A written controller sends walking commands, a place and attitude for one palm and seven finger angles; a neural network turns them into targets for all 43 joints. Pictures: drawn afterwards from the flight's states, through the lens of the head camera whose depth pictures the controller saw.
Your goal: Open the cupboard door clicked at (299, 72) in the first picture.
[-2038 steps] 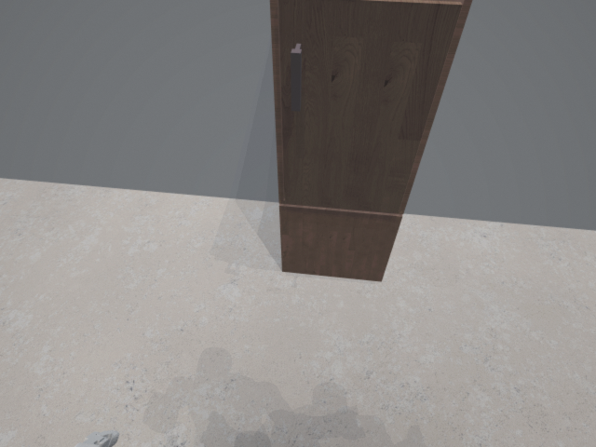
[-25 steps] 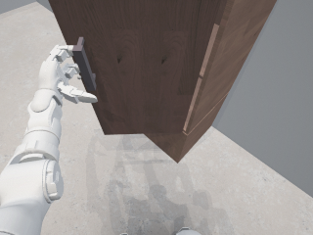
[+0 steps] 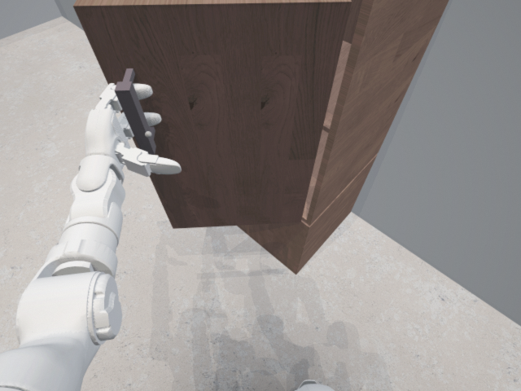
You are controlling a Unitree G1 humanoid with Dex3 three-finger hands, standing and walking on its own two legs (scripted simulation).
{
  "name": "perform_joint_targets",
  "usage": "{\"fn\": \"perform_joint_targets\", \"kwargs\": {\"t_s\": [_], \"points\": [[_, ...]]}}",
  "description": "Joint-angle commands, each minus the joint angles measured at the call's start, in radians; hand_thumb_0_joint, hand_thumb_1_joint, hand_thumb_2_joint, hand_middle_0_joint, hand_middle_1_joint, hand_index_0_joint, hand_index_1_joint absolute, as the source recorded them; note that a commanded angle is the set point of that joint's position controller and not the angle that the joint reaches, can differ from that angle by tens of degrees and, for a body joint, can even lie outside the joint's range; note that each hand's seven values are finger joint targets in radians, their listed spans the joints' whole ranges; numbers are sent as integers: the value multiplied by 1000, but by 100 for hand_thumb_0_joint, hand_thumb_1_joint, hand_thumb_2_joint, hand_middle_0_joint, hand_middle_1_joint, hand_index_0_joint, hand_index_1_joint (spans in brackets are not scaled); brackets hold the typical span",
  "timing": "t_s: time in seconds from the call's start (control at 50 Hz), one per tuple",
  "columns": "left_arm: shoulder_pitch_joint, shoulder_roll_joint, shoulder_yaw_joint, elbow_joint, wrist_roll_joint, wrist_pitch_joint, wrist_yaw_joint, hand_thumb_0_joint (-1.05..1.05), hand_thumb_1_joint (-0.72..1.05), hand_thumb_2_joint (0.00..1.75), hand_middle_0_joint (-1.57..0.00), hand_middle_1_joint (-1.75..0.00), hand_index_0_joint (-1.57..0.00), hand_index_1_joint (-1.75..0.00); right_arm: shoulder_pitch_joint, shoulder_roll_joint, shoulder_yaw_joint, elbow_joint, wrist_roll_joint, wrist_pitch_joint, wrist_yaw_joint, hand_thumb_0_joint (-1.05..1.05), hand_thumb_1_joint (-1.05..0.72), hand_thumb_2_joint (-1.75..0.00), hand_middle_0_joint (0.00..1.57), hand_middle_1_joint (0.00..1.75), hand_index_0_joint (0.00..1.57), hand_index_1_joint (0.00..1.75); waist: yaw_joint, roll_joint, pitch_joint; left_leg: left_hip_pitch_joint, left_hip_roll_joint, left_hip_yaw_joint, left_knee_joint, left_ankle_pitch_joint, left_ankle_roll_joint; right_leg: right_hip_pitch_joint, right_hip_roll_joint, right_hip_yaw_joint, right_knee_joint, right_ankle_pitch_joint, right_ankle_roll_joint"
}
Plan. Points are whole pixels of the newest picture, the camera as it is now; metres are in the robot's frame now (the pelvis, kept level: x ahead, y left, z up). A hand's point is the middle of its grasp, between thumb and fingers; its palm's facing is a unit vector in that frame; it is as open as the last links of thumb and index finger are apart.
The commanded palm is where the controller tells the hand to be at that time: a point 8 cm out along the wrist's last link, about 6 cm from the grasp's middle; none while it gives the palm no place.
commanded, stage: slide the fingers in behind the handle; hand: left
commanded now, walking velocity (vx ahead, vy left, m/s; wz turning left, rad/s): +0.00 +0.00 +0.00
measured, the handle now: (139, 113) +0.53 +0.18 +0.11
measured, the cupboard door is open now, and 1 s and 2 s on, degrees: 46 46 80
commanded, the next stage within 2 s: close the thumb around the handle in 0.28 s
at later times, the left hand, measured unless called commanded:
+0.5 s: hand (148, 132) +0.48 +0.16 +0.12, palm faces +0.03 -1.00 -0.01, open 13.7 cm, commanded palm +0.45 +0.21 +0.12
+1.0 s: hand (148, 132) +0.48 +0.16 +0.12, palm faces +0.04 -1.00 +0.00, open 5.8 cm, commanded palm +0.45 +0.21 +0.12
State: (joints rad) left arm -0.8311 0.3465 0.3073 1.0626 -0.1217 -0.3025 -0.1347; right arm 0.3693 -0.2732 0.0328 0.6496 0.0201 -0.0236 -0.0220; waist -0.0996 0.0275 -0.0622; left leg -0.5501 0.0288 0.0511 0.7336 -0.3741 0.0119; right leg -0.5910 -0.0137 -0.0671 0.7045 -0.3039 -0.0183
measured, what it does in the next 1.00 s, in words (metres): stands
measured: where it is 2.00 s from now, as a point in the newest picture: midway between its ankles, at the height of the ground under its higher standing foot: outside the picture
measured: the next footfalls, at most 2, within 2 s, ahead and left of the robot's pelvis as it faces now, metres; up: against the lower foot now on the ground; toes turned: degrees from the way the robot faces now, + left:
none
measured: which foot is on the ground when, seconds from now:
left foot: down 0.00-1.00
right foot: down 0.00-1.00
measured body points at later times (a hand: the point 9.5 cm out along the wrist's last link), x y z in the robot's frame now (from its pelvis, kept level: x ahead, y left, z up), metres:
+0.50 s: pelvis +0.00 +0.00 +0.00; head +0.07 -0.01 +0.44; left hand +0.47 +0.21 +0.13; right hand +0.03 -0.27 -0.12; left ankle -0.01 +0.11 -0.71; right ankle +0.02 -0.11 -0.71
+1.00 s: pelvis +0.00 +0.00 +0.00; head +0.07 +0.00 +0.45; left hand +0.47 +0.21 +0.12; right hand +0.04 -0.26 -0.12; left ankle -0.01 +0.11 -0.71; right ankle +0.02 -0.11 -0.71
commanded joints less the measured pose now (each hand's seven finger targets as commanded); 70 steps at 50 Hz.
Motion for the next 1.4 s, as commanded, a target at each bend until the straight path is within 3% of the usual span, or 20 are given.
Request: {"fn": "perform_joint_targets", "kwargs": {"t_s": [0.0, 0.12, 0.14, 0.22, 0.26, 0.32, 0.36, 0.44, 0.6, 0.64, 0.7, 0.76, 0.86, 1.06, 1.1, 1.12, 1.16, 1.18, 1.28, 1.38], "points": [[-501, 213, 10, -211, 9, -86, -5, 0, -50, 30, -30, -120, -30, -120, 93, -146, -61, -68, -1, -36, -14, 0, -90, -90, 20, 30, 20, 30, -18, 18, -391, 145, -33, -50, -80, 240, 16, 200, 35, 46, -56, 282, -8], [-516, 242, 27, -193, 2, -95, -21, 0, -50, 30, -30, -120, -30, -120, 104, -153, -61, -65, -2, -37, -18, 0, -90, -90, 20, 30, 20, 30, -18, -7, -399, 124, -34, -47, -78, 250, 20, 230, 35, 50, -54, 308, -6], [-512, 221, 12, -202, 2, -97, -22, 0, -50, 30, -30, -120, -30, -120, 97, -147, -60, -64, -1, -37, -17, 0, -90, -90, 20, 30, 20, 30, -16, 40, -398, 137, -34, -46, -77, 257, 17, 213, 35, 50, -52, 310, -8], [-509, 193, -4, -212, -11, -100, -21, 0, -50, 30, -30, -120, -30, -120, 103, -148, -61, -65, -2, -39, -15, 0, -90, -90, 20, 30, 20, 30, -23, 10, -395, 147, -32, -49, -79, 266, 18, 209, 38, 43, -57, 307, -7], [-496, 246, 41, -197, -12, -97, -20, 0, -50, 30, -30, -120, -30, -120, 106, -156, -63, -59, -2, -40, -16, 0, -90, -90, 20, 30, 20, 30, -17, -29, -391, 113, -33, -43, -81, 231, 21, 231, 37, 51, -64, 295, -3], [-519, 223, 12, -193, -6, -95, -25, 0, -50, 30, -30, -120, -30, -120, 103, -151, -60, -62, 0, -40, -20, 0, -90, -90, 20, 30, 20, 30, -27, -2, -364, 111, -34, -43, -86, 212, 23, 212, 36, 51, -68, 274, -5], [-498, 265, 47, -173, -6, -89, -24, 0, -50, 30, -30, -120, -30, -120, 106, -156, -59, -58, 0, -38, -21, 0, -90, -90, 20, 30, 20, 30, -18, -12, -369, 91, -35, -40, -88, 209, 22, 231, 33, 56, -69, 281, -3], [-484, 245, 36, -193, -9, -92, -30, 0, -28, 40, -32, -122, -32, -122, 106, -150, -60, -64, -2, -38, -19, 0, -90, -90, 20, 30, 20, 30, -13, 30, -403, 125, -34, -41, -81, 256, 19, 230, 36, 51, -58, 315, -6], [-502, 245, 31, -179, 0, -80, -21, 0, 17, 59, -35, -127, -35, -127, 112, -154, -62, -63, -1, -32, -17, 0, -90, -90, 20, 30, 20, 30, -26, -7, -375, 105, -32, -43, -82, 238, 21, 213, 35, 50, -61, 299, -3], [-496, 221, 20, -211, -4, -92, -22, 0, 28, 64, -36, -128, -36, -128, 110, -150, -63, -67, -3, -34, -16, 0, -90, -90, 20, 30, 20, 30, -15, 36, -412, 151, -31, -49, -75, 284, 16, 208, 37, 45, -51, 322, -7], [-480, 223, 25, -188, -7, -90, -19, 0, 45, 71, -37, -130, -37, -130, 110, -152, -64, -64, -3, -33, -15, 0, -90, -90, 20, 30, 20, 30, -16, -14, -393, 131, -30, -48, -76, 278, 16, 215, 39, 42, -53, 324, -5], [-477, 230, 27, -218, -3, -94, -17, 0, 62, 78, -38, -132, -38, -132, 106, -151, -64, -67, -2, -32, -14, 0, -90, -90, 20, 30, 20, 30, -13, 37, -411, 154, -30, -46, -74, 309, 15, 212, 39, 44, -48, 344, -7], [-452, 218, 30, -222, -10, -88, -15, 0, 90, 90, -40, -135, -40, -135, 106, -151, -66, -70, -4, -29, -13, 0, -90, -90, 20, 30, 20, 30, -5, 4, -416, 156, -29, -49, -76, 319, 14, 223, 41, 39, -48, 351, -7], [-454, 252, 51, -210, -8, -78, -20, 0, 90, 90, -40, -135, -40, -135, 100, -152, -63, -70, -3, -21, -16, 0, -90, -90, 20, 30, 20, 30, -6, -7, -378, 119, -31, -42, -79, 300, 17, 238, 37, 44, -53, 355, -6], [-468, 216, 23, -207, -8, -76, -24, 0, 90, 90, -40, -135, -40, -135, 96, -147, -62, -72, -2, -23, -16, 0, -90, -90, 20, 30, 20, 30, -14, 18, -371, 131, -32, -41, -80, 287, 17, 219, 37, 44, -57, 339, -7], [-467, 239, 40, -200, -7, -77, -21, 0, 90, 90, -40, -135, -40, -135, 103, -152, -64, -70, -2, -21, -18, 0, -90, -90, 20, 30, 20, 30, -15, -15, -372, 130, -30, -44, -76, 295, 20, 219, 39, 40, -55, 341, -7], [-484, 260, 51, -202, -3, -78, -22, 0, 90, 90, -40, -135, -40, -135, 102, -152, -62, -69, -4, -22, -19, 0, -90, -90, 20, 30, 20, 30, -14, 6, -389, 119, -33, -43, -76, 283, 18, 231, 35, 48, -52, 340, -5], [-478, 198, 7, -218, -6, -80, -25, 0, 90, 90, -40, -135, -40, -135, 98, -143, -63, -75, -4, -24, -16, 0, -90, -90, 20, 30, 20, 30, -14, 21, -397, 142, -33, -46, -77, 304, 15, 221, 37, 40, -48, 346, -8], [-337, 182, 22, -272, -28, -74, -26, 0, 90, 90, -40, -135, -40, -135, 84, -146, -69, -97, -1, -26, -6, 0, -90, -90, 20, 30, 20, 30, 22, -22, -433, 141, -31, -36, -79, 338, 15, 277, 39, 41, -47, 389, -9], [-156, 138, 9, -433, -52, -50, -26, 0, 90, 90, -40, -135, -40, -135, 47, -135, -73, -133, 8, -27, 4, 0, -90, -90, 20, 30, 20, 30, 59, -3, -434, 172, -25, -24, -93, 417, 17, 330, 39, 40, -54, 453, -13]]}}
